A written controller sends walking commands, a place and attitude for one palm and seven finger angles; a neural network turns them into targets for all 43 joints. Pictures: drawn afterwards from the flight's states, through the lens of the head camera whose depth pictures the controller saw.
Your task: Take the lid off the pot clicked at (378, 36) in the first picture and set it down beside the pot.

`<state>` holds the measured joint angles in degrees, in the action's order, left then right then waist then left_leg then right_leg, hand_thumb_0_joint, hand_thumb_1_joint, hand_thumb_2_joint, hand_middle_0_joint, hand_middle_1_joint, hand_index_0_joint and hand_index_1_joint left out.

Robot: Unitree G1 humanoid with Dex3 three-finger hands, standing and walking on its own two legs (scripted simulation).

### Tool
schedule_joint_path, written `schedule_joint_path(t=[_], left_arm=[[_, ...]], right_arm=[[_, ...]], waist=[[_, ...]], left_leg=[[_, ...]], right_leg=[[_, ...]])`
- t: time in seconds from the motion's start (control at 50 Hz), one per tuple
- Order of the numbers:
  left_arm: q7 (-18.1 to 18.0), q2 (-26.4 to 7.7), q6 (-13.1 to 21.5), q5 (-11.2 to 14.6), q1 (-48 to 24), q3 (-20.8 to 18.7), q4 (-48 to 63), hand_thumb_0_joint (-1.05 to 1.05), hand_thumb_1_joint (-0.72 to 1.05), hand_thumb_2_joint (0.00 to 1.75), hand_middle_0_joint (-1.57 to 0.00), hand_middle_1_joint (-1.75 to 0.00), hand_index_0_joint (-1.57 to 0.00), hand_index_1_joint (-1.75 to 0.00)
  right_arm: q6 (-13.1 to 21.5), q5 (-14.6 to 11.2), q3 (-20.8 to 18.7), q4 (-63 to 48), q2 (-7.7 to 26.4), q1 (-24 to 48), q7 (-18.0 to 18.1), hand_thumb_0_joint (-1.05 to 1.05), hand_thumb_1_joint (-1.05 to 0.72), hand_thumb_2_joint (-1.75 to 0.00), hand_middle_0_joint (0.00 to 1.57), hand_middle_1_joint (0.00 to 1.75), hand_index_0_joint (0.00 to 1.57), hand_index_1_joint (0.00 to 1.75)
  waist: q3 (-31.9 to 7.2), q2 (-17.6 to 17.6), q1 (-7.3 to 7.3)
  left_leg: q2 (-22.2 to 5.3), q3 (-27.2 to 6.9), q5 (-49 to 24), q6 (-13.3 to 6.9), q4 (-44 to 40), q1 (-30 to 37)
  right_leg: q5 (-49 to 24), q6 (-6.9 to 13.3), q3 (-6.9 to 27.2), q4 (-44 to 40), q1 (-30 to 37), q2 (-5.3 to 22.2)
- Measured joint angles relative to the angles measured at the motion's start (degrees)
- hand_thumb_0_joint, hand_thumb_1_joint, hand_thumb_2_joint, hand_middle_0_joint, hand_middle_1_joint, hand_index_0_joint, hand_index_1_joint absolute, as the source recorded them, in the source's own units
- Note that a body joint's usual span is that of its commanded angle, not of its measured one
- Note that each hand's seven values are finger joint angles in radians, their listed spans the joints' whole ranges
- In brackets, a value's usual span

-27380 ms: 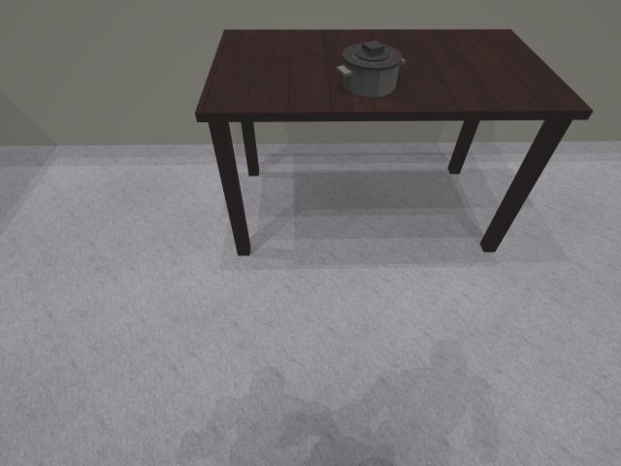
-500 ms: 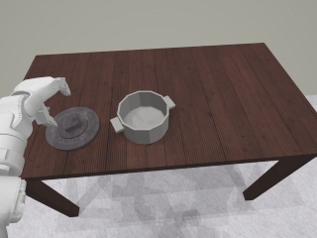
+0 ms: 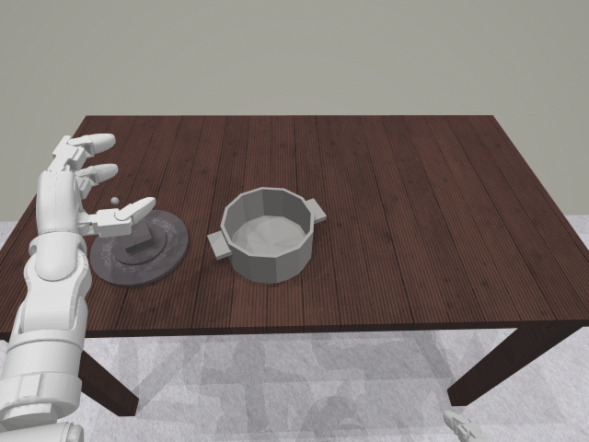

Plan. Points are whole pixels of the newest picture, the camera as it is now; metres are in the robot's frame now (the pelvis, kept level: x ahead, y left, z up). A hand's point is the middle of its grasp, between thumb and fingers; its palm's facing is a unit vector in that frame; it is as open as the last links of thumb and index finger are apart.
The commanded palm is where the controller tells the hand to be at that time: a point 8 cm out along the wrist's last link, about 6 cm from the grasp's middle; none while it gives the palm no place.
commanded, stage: draw the hand back to the body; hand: left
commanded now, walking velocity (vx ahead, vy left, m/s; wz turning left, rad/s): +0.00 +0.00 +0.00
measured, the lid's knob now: (136, 236) +0.46 +0.32 -0.05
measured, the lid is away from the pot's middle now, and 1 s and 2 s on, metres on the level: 0.25 0.25 0.25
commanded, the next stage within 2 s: step back with the hand held close in 1.44 s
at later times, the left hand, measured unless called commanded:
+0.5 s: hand (97, 254) +0.28 +0.24 +0.15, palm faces +0.42 -0.87 -0.27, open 8.4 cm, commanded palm +0.23 +0.27 +0.16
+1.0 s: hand (80, 327) +0.20 +0.22 +0.15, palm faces +0.41 -0.86 -0.32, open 7.5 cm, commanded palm +0.14 +0.26 +0.17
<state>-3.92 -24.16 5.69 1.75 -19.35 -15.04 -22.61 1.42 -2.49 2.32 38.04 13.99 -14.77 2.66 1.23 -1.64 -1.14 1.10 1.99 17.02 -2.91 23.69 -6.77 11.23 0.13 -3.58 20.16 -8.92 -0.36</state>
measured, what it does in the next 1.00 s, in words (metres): stands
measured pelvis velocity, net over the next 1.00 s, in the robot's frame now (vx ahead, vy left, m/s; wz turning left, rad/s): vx -0.03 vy -0.03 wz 0.01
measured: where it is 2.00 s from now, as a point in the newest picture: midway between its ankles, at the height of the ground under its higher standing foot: outside the picture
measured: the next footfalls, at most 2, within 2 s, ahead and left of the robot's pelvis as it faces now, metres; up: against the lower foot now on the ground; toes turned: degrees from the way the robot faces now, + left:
none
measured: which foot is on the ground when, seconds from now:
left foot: down 0.00-1.00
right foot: down 0.00-1.00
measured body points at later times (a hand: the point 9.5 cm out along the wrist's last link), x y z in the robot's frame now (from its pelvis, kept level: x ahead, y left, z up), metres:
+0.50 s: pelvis -0.01 -0.03 +0.00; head -0.02 -0.05 +0.45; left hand +0.25 +0.28 +0.17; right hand +0.17 -0.27 -0.10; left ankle -0.05 +0.08 -0.74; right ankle -0.01 -0.12 -0.74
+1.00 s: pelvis -0.03 -0.03 +0.00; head -0.05 -0.06 +0.45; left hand +0.17 +0.26 +0.17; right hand +0.16 -0.26 -0.09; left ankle -0.05 +0.08 -0.74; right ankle -0.01 -0.12 -0.74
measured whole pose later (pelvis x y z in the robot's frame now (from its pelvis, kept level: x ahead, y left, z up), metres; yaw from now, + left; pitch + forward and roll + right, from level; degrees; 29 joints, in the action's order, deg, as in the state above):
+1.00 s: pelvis -0.03 -0.03 +0.00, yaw +1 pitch -5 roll -1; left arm -5.8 -19.1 5.7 5.7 17.0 -16.1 13.7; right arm 6.4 -2.0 1.3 38.7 14.1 -9.8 2.7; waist 2.2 -4.5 1.8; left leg -0.6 0.8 15.0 -0.6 23.6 -3.4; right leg 10.1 2.7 -4.9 20.5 -5.5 -1.9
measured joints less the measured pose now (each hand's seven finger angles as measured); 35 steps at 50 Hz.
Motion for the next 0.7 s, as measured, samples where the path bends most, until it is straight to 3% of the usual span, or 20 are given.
schedule_joint_path(t=[0.22,0.7], left_arm=[[-1.09,1.07,-1.05,2.05,9.66,-1.51,9.96,0.0,0.3,0.71,-0.3,-0.69,-0.29,-0.69],[-1.83,4.41,-1.11,4.06,23.51,-1.71,23.97,0.01,0.81,0.88,-0.22,-0.35,-0.21,-0.35]], right_arm=[[0.84,-0.22,-1.34,2.19,1.71,1.11,-0.03,0.02,-0.9,-0.9,0.2,0.3,0.2,0.3],[3.22,-0.17,-0.34,0.68,0.19,5.71,0.09,0.02,-0.9,-0.9,0.2,0.3,0.2,0.3]], waist=[[0.18,-1.52,1.01],[1.12,-2.46,2.77]], left_leg=[[-0.84,-0.79,-0.12,1.06,-0.5,1.46],[-1.68,-1.42,-2.12,2.46,-1.07,3.37]], right_leg=[[0.47,1.11,-0.81,0.01,1.4,-0.81],[-0.97,2.67,-1.55,-0.11,3.24,-1.59]])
